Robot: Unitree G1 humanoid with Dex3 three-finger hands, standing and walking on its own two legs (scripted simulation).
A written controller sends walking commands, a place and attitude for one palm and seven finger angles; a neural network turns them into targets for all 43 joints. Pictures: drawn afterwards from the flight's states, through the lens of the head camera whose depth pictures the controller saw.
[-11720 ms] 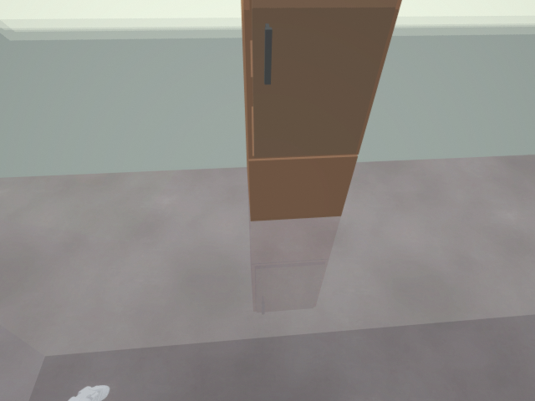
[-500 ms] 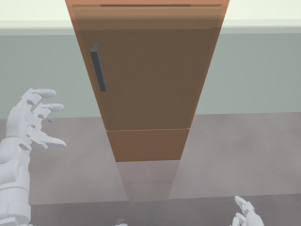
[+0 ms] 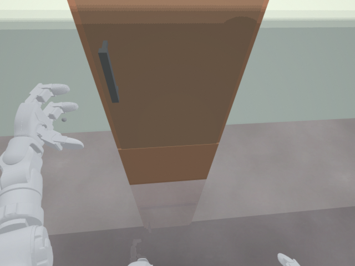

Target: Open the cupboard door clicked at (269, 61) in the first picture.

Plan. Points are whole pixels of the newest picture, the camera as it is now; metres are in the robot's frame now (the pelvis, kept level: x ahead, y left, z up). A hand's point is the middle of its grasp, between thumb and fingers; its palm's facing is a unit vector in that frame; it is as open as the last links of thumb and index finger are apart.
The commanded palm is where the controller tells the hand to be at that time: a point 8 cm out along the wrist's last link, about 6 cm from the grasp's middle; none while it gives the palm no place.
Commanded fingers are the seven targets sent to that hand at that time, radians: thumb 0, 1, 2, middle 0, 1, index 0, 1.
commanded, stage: move the hooked fingers beside the handle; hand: left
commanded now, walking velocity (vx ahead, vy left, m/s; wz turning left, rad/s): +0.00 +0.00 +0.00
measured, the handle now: (110, 73) +0.57 +0.20 +0.10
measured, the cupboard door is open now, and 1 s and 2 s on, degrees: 0 0 0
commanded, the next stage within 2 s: slide the fingers in behind the handle in 1.62 s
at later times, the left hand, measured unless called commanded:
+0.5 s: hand (80, 98) +0.46 +0.25 +0.10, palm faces +0.11 -0.99 +0.00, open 14.0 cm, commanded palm +0.44 +0.30 +0.10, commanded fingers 0.00 -0.50 0.30 -0.30 -1.20 -0.30 -1.20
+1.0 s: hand (85, 86) +0.50 +0.25 +0.11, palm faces +0.10 -0.99 -0.01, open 14.0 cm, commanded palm +0.47 +0.29 +0.09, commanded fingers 0.00 -0.50 0.30 -0.30 -1.20 -0.30 -1.20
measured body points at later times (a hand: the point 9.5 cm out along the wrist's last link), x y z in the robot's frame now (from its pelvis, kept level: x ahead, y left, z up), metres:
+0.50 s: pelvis +0.00 +0.00 -0.01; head +0.07 +0.02 +0.44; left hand +0.45 +0.30 +0.11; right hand +0.04 -0.27 -0.12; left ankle +0.04 +0.10 -0.71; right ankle -0.01 -0.12 -0.71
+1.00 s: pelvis +0.01 -0.01 -0.01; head +0.10 +0.01 +0.43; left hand +0.49 +0.30 +0.11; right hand -0.01 -0.28 -0.12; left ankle +0.04 +0.10 -0.71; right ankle -0.01 -0.12 -0.71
